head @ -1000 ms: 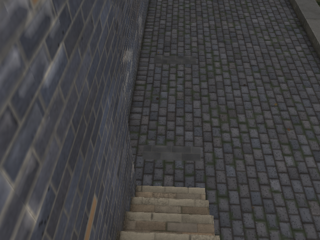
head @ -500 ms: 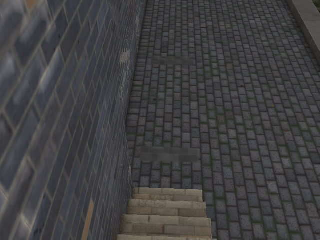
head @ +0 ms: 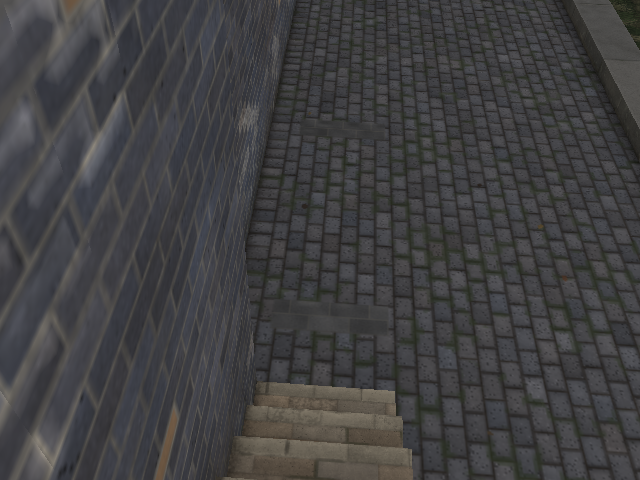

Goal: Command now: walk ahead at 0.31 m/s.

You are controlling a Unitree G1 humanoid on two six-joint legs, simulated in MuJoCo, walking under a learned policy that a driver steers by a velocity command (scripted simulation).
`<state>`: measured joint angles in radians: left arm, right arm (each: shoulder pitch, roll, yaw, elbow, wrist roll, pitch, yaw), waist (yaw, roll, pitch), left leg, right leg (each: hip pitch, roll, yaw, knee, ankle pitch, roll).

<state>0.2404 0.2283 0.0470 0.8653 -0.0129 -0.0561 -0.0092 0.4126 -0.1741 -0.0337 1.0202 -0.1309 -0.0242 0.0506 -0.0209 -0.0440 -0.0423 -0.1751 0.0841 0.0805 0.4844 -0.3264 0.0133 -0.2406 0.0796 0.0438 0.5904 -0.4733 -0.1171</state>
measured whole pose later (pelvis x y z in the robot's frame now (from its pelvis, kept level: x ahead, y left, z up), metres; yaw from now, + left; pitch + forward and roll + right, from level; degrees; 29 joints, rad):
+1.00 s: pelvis +0.21 +0.05 -0.22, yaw +1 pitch +1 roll +0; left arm 0.27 0.23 -0.06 0.89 0.00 -0.09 -0.03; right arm 0.16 -0.19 0.01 0.79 -0.03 -0.05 0.17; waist 0.05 -0.04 -0.01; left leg -0.31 0.04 0.03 0.66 -0.35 -0.01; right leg -0.29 -0.02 -0.01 0.63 -0.35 0.03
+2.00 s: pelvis +0.38 +0.03 -0.40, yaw +1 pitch +1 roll -2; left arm 0.47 0.24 -0.06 0.96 0.05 -0.08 -0.05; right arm 0.27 -0.20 0.02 0.72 -0.12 -0.05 0.14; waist 0.07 0.00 -0.01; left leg -0.30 0.03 0.03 0.43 -0.11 0.06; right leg -0.57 0.09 0.04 1.94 -0.84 0.04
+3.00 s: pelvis +0.50 -0.04 -0.48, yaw +3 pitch +3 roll +0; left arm 0.59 0.16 -0.10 1.14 0.10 -0.16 0.06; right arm 0.23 -0.12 0.02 0.81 -0.14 -0.02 0.12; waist 0.07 -0.03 -0.02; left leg -1.07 0.05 -0.07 1.37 0.34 0.04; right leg -0.40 0.05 -0.08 1.04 -0.68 -0.10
